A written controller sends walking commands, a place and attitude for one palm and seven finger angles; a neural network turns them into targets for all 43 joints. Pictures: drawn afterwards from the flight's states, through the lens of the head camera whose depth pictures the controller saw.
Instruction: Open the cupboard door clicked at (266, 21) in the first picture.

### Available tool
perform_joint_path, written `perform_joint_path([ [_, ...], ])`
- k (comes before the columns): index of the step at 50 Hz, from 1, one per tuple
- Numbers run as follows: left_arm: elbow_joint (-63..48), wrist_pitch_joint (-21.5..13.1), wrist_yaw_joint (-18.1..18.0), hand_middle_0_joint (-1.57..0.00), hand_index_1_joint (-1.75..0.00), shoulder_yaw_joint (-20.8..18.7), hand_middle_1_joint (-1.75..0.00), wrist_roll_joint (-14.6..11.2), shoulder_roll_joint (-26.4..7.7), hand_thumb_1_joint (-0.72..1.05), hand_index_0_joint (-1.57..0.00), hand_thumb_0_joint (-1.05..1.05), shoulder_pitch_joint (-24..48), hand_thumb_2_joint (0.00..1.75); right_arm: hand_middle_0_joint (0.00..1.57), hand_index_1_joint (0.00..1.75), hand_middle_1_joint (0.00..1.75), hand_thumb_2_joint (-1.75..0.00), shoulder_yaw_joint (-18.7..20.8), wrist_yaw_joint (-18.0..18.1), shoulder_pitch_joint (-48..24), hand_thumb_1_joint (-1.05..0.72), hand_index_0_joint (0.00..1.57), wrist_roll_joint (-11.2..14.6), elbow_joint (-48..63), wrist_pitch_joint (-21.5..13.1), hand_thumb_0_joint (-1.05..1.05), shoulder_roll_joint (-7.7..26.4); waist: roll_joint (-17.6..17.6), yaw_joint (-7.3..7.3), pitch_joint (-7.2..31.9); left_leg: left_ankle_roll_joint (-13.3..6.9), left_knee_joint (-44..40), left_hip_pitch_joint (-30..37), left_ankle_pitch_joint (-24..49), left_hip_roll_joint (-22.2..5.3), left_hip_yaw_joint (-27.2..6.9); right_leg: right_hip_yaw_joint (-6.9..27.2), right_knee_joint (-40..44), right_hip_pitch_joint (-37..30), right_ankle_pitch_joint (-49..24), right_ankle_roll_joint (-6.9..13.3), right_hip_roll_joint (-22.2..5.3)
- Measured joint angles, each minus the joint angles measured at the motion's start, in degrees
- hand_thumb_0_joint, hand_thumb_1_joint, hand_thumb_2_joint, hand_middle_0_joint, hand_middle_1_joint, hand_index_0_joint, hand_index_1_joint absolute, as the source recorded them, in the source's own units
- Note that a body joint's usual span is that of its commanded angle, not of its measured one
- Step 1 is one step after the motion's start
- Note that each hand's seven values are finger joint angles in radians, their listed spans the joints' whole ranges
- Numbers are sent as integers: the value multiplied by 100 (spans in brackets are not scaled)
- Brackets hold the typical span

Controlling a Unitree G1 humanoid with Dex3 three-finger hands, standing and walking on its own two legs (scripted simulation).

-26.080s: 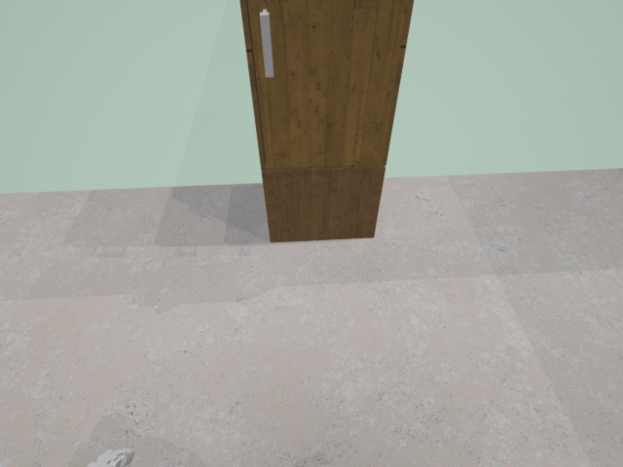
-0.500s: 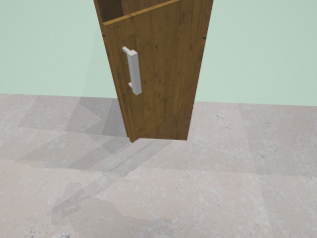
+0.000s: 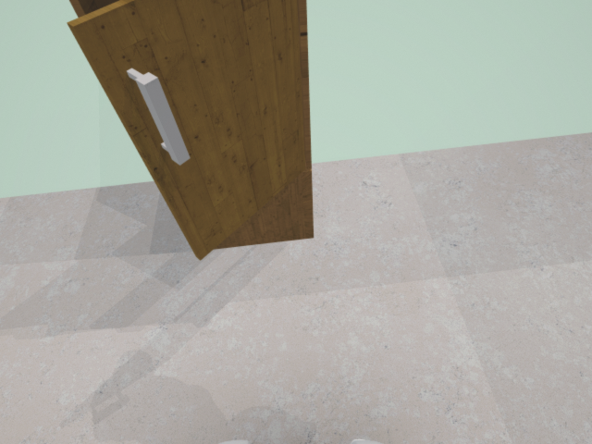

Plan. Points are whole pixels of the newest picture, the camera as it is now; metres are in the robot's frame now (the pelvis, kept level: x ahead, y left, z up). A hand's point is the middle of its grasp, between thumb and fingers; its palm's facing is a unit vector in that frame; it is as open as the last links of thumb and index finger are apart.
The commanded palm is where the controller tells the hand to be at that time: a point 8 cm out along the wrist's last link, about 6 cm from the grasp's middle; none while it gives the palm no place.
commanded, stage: walk to a spot facing it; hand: left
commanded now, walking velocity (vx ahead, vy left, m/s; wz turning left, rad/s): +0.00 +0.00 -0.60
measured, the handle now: (158, 118) +0.56 +0.27 +0.11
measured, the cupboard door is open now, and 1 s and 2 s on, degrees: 43 43 43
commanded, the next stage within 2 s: none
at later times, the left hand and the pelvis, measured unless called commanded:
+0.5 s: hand out of the picture +0.10 +0.22 -0.15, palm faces -0.20 -0.94 -0.27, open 7.4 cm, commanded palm none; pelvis +0.01 +0.02 +0.02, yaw -17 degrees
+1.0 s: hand (238, 382) +0.22 +0.13 -0.16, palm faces -0.59 -0.77 -0.25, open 7.4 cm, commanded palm none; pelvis +0.02 +0.01 +0.01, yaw -36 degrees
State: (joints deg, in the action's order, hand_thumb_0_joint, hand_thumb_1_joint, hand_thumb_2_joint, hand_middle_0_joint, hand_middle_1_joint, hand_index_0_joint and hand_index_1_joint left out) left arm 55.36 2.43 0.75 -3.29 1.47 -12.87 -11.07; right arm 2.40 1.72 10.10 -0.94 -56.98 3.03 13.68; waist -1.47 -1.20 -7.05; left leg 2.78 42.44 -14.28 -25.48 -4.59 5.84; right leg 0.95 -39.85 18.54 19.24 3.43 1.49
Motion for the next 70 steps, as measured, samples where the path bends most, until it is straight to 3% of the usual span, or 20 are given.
perform_joint_path([
  [3,-33,-28,-91,-20,-30,0,-30,-11,150,91,-20,0,-81,90,21,30,30,-90,69,-17,-138,-91,21,53,0,114,1,35,-78,15,-131,-30,1658,-717,-337,198,-491,60,230,-75,-29,99,135],
  [7,-27,-56,-161,-20,-30,-7,-30,-28,235,91,-20,0,-275,90,21,30,30,-90,95,-37,-347,-91,20,59,150,89,1,-4,86,-8,-123,53,2205,-1219,83,301,-588,411,945,-198,-507,117,218],
  [20,-137,-48,-174,-20,-30,-116,-30,27,113,90,-20,0,-336,90,20,30,30,-90,92,13,-857,-91,20,127,503,-15,1,-138,324,-177,122,65,662,-918,75,469,-814,1306,1511,-262,-944,25,507],
  [24,-190,0,-183,-20,-30,-157,-30,18,-30,90,-20,0,-270,90,20,30,30,-90,44,19,-877,-91,20,162,624,-117,1,-182,410,-163,205,-20,-603,-430,435,566,-840,1554,1324,-99,-891,-115,629],
  [26,-236,39,-155,-20,-30,-153,-30,-41,-49,90,-20,0,-277,90,21,30,30,-90,12,38,-718,-91,20,121,742,-238,1,-75,161,-45,369,-221,-1532,-88,781,306,-1041,1343,751,242,-322,-223,841],
  [28,-237,84,-95,-20,-30,-186,-30,-40,-201,91,-20,0,-74,90,21,30,30,-90,-6,82,-617,-91,20,42,717,-245,0,-130,309,-46,239,-171,-1339,-90,850,351,-954,891,-440,668,583,-436,590],
  [32,-393,84,20,-20,-30,-276,-30,8,-381,91,-20,0,135,90,21,30,30,-90,-87,75,-261,-91,21,-83,690,-223,0,-179,323,-113,123,-61,-1434,143,844,114,-754,194,-1894,1183,849,-647,174],
  [39,-528,53,165,-19,-30,-191,-30,-22,-397,91,-19,0,158,90,21,30,30,-90,-33,4,155,-90,21,-79,623,-170,1,14,8,22,95,142,-855,273,307,-394,-215,-372,-91,380,73,-494,-189],
  [40,-566,14,174,-19,-30,-170,-30,-17,-444,91,-19,0,116,90,21,30,30,-90,-17,-13,241,-90,21,-50,640,-153,1,36,81,57,155,160,-541,154,149,-380,-120,-310,364,159,-465,-373,-258],
  [43,-507,-79,48,-19,-30,-114,-30,-8,-326,91,-20,0,188,90,21,30,30,-90,52,-5,119,-91,21,58,560,-7,1,220,2,92,49,101,1212,-526,-731,-213,-392,-89,119,311,-180,-304,-144],
  [45,-507,-39,-5,-19,-30,-79,-30,21,-257,91,-20,0,192,90,21,30,30,-90,69,-15,44,-91,20,81,537,16,1,253,77,125,4,73,1812,-878,-763,-56,-402,74,210,308,-197,-328,-128],
  [47,-489,0,-54,-20,-30,-61,-30,41,-231,91,-20,0,186,90,20,30,30,-90,56,-34,-5,-91,20,90,566,-13,1,217,252,141,-1,78,1673,-1013,-625,60,-328,280,415,278,-353,-374,-138],
  [51,-425,76,-52,-20,-30,-19,-30,14,-211,91,-20,0,160,90,20,30,30,-90,4,-40,49,-91,20,103,692,-180,1,119,500,230,118,87,-110,-638,291,204,-207,629,500,328,-446,-472,-106],
  [52,-439,109,-39,-20,-30,1,-30,-15,-165,91,-20,0,129,90,20,30,30,-90,-11,-37,145,-91,20,84,753,-243,1,168,384,256,218,-8,-710,-472,508,121,-289,607,358,430,-333,-454,-2],
  [54,-411,187,0,-20,-30,0,-30,-45,-174,91,-20,0,204,90,20,30,30,-90,-26,6,227,-91,20,5,703,-313,1,116,370,286,233,-151,-614,-493,713,31,-232,488,-562,738,547,-476,36],
  [58,-437,208,113,-20,-30,-96,-30,-9,-246,91,-20,0,333,90,21,30,30,-90,-133,-12,497,-91,20,-97,580,-287,1,-79,395,247,273,-53,-872,-185,664,-190,-55,-41,-1828,1027,874,-554,-105],
  [61,-527,160,153,-20,-30,-84,-30,-28,-205,91,-20,0,421,90,21,30,30,-90,-146,-14,605,-91,21,-124,532,-262,1,-98,198,228,234,56,-1063,-14,719,-417,48,-402,-1245,751,865,-546,-183],
  [64,-606,39,179,-20,-30,-50,-30,-45,-194,91,-20,0,384,90,21,30,30,-90,-113,-53,680,-90,21,-81,534,-233,1,-44,37,235,246,194,-789,-3,499,-618,220,-588,135,145,153,-433,-185],
  [66,-603,-93,133,-20,-30,-52,-30,-24,-219,91,-20,0,322,90,21,30,30,-90,-70,-77,654,-90,21,-14,507,-145,1,2,80,193,298,184,137,-305,-119,-563,174,-416,460,70,-391,-177,-228],
  [70,-462,-132,17,-20,-30,-16,-30,-16,-55,91,-20,0,149,90,21,30,30,-90,32,-138,361,-91,21,21,418,-1,1,114,-22,191,262,138,1806,-1062,-347,-232,-283,-220,526,-74,-75,-201,-132],
])
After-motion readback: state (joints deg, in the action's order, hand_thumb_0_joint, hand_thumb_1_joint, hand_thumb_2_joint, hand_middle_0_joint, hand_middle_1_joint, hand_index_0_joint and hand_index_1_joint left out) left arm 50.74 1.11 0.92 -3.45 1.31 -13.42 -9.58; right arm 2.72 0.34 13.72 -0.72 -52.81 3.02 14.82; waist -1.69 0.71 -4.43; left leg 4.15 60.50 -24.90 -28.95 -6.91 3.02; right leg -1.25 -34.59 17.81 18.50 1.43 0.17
